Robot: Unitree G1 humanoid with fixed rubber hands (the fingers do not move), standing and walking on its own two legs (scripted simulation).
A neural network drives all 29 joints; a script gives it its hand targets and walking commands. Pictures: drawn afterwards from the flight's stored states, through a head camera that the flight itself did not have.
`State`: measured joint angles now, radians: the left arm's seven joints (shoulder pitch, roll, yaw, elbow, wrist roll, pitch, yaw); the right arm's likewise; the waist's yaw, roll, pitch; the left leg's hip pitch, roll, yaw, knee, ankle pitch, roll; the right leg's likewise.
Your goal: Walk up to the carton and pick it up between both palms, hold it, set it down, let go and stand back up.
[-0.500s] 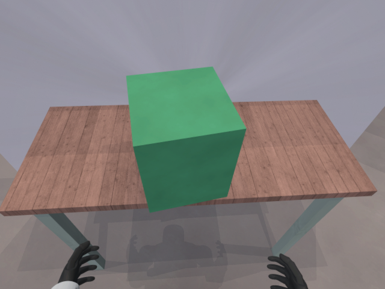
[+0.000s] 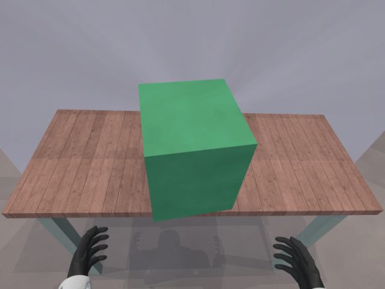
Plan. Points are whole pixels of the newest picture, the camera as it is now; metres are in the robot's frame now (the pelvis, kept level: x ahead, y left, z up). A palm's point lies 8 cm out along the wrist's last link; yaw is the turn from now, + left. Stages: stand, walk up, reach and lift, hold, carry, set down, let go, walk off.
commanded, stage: reach and lift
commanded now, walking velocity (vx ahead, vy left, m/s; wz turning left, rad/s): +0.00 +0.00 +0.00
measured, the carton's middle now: (188, 151) +0.41 +0.03 +0.05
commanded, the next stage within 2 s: none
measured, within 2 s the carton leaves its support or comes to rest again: neither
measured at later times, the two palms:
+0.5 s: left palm (84, 252) +0.18 +0.21 +0.02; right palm (317, 256) +0.19 -0.22 +0.02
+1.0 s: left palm (81, 205) +0.24 +0.22 +0.08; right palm (313, 208) +0.27 -0.22 +0.07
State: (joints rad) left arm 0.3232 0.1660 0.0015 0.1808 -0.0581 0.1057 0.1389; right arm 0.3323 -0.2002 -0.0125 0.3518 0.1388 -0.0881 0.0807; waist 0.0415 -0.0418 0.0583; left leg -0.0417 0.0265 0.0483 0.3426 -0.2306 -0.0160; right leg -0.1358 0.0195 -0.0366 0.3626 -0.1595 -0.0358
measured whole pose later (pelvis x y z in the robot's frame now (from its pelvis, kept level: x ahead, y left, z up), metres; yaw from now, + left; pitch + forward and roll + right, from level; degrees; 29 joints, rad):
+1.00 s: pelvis -0.01 -0.01 +0.00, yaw -2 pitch -2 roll +1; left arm 0.09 0.15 0.10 -0.25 -0.17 0.50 0.18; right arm 0.05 -0.35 -0.01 0.02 0.37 0.20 0.02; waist 0.07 -0.01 0.05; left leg -0.07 0.03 0.06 0.29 -0.19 -0.02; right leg -0.18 0.04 0.01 0.32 -0.11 -0.04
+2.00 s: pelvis +0.00 -0.01 +0.00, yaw +1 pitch +3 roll +0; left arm -0.50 0.25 0.22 -0.06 -0.20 0.86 0.16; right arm -0.67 -0.47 0.05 0.41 0.49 0.46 -0.02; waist 0.06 -0.01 -0.03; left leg -0.19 0.04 0.01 0.36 -0.21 -0.03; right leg -0.25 0.05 -0.02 0.33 -0.12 -0.05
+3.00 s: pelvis +0.00 -0.01 +0.00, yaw +3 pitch +8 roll -1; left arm -0.65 0.22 0.12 0.45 -0.20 0.48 0.15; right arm -0.81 -0.34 -0.02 0.78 0.33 0.25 -0.01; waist 0.10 0.01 -0.06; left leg -0.33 0.03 -0.03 0.40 -0.21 -0.03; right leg -0.36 0.05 -0.05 0.33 -0.11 -0.04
